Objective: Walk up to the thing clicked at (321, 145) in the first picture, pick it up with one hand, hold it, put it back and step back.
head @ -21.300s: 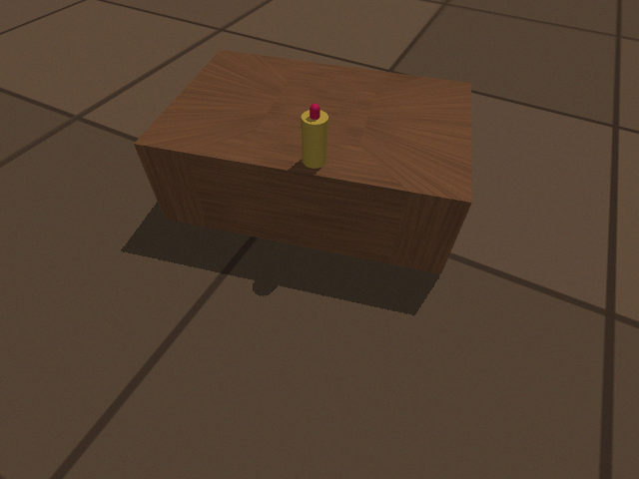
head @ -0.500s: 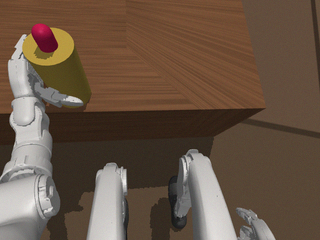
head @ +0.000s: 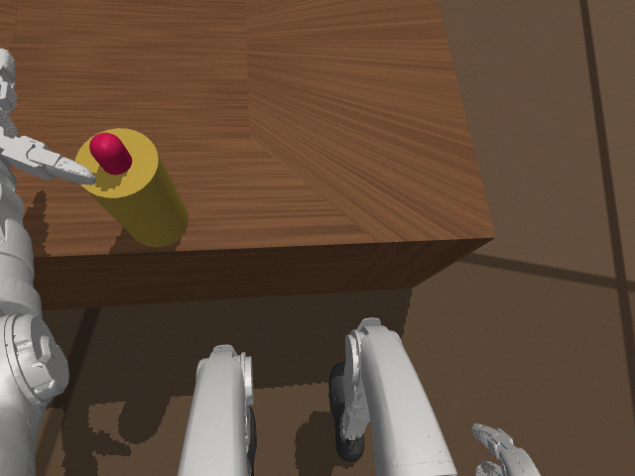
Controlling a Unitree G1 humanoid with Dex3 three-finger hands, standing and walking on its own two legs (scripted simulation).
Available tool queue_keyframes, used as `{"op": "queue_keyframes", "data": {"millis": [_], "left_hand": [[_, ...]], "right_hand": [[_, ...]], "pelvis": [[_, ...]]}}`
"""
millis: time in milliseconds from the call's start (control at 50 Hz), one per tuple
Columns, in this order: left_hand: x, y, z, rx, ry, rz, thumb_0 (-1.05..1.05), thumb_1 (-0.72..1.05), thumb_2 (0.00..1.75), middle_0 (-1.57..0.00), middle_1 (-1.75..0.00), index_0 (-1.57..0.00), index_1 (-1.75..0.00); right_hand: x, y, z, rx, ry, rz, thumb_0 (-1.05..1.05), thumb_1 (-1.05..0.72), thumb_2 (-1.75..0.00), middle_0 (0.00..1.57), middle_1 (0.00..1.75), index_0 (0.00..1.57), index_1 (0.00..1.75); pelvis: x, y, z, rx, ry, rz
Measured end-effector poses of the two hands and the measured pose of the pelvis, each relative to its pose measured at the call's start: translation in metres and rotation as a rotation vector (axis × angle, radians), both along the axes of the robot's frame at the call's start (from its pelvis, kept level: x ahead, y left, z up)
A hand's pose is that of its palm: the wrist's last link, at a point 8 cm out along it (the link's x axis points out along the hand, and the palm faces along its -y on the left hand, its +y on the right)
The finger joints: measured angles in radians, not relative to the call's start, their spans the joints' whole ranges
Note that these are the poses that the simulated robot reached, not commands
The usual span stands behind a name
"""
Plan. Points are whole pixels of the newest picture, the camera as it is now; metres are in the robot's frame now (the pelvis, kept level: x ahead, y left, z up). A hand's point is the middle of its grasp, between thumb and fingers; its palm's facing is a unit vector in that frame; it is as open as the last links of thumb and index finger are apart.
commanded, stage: rise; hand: left
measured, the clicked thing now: (136, 188) +0.48 +0.19 -0.05
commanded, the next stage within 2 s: home in 0.06 s
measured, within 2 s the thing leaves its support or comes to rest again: neither
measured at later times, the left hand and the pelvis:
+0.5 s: hand out of the picture +0.47 +0.31 +0.10, palm faces +0.25 -0.88 -0.40, open 17.1 cm; pelvis +0.05 +0.01 +0.15, yaw -1 degrees
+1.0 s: hand (63, 345) +0.27 +0.18 +0.11, palm faces +0.13 -0.96 -0.26, open 17.1 cm; pelvis +0.09 -0.01 +0.19, yaw +0 degrees
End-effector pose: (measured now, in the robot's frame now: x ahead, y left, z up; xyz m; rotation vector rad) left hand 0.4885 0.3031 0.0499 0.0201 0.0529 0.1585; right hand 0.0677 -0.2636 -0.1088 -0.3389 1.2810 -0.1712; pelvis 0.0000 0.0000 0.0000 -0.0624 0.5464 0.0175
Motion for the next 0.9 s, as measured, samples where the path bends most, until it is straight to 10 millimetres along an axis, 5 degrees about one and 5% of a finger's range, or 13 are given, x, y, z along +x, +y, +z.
{"op": "queue_keyframes", "data": {"millis": [160,340,480,680,900], "left_hand": [[0.005,0.006,0.017,0.155,0.300,0.042,-0.02,-0.53,0.08,-0.07,-0.06,-0.06,-0.08],[-0.022,0.054,0.068,0.220,0.463,0.260,-0.01,-0.48,0.09,-0.07,-0.06,-0.06,-0.07],[-0.046,0.050,0.084,0.260,0.569,0.242,-0.01,-0.47,0.10,-0.06,-0.06,-0.06,-0.06],[-0.117,-0.016,0.065,0.189,0.681,0.125,-0.01,-0.44,0.11,-0.07,-0.06,-0.07,-0.07],[-0.196,-0.056,0.089,0.159,0.658,0.092,-0.01,-0.46,0.10,-0.07,-0.06,-0.07,-0.06]], "right_hand": [[-0.016,0.000,0.058,-0.015,0.040,-0.074,0.01,-0.84,-0.89,0.20,0.30,0.20,0.31],[-0.032,0.002,0.125,-0.030,0.095,-0.126,0.01,-0.88,-0.90,0.20,0.30,0.20,0.31],[-0.022,-0.001,0.159,-0.029,0.078,-0.124,0.01,-0.89,-0.90,0.20,0.30,0.20,0.31],[0.049,0.000,0.192,-0.024,-0.149,-0.137,0.01,-0.90,-0.90,0.20,0.30,0.20,0.31],[0.156,0.022,0.215,0.048,-0.430,-0.033,0.01,-0.90,-0.90,0.20,0.30,0.20,0.31]], "pelvis": [[0.009,0.002,0.052,0.000,-0.044,-0.022],[0.031,0.002,0.112,0.001,-0.127,-0.021],[0.048,0.005,0.145,0.003,-0.195,-0.020],[0.069,0.005,0.178,0.018,-0.305,-0.029],[0.087,-0.002,0.193,0.030,-0.394,-0.016]]}}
